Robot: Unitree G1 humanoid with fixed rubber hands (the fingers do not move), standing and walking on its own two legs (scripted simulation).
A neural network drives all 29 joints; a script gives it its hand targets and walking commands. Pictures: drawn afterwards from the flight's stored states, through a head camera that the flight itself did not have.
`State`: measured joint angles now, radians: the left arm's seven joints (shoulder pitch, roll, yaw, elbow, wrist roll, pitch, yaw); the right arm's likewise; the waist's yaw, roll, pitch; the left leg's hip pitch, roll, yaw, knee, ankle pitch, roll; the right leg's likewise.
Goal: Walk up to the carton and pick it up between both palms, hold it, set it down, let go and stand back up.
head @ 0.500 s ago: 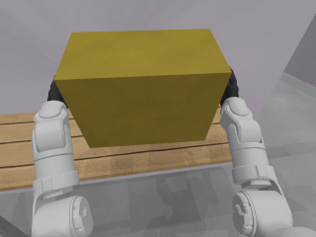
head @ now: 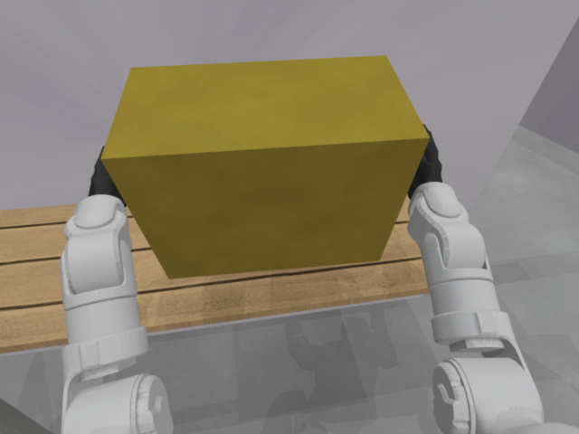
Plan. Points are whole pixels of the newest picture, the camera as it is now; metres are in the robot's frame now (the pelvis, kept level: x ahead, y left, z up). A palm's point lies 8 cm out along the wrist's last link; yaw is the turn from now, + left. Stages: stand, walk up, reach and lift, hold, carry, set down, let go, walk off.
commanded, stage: hold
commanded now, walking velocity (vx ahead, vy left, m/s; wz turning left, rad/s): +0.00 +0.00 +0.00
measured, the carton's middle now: (269, 175) +0.39 +0.00 +0.18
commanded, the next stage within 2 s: set down in 1.66 s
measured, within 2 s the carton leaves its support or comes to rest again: neither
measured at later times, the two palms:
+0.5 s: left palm (105, 195) +0.35 +0.20 +0.19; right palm (421, 178) +0.35 -0.20 +0.20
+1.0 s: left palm (109, 197) +0.35 +0.20 +0.18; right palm (422, 179) +0.35 -0.20 +0.20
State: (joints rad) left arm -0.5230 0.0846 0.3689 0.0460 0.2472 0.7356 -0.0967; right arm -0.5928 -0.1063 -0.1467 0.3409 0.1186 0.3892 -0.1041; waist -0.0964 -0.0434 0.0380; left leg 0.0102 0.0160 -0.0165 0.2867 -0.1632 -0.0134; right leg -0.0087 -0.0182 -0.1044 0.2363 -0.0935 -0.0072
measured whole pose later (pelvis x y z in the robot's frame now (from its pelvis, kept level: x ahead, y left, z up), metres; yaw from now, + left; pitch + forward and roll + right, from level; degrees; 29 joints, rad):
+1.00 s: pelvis +0.00 +0.00 +0.00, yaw +0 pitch -8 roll +0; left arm -0.54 0.10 0.37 0.08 0.25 0.73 -0.11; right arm -0.60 -0.09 -0.15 0.35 0.12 0.39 -0.12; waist -0.10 -0.05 0.03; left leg 0.01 0.02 -0.02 0.28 -0.16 -0.01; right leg -0.02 -0.02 -0.11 0.24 -0.09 -0.01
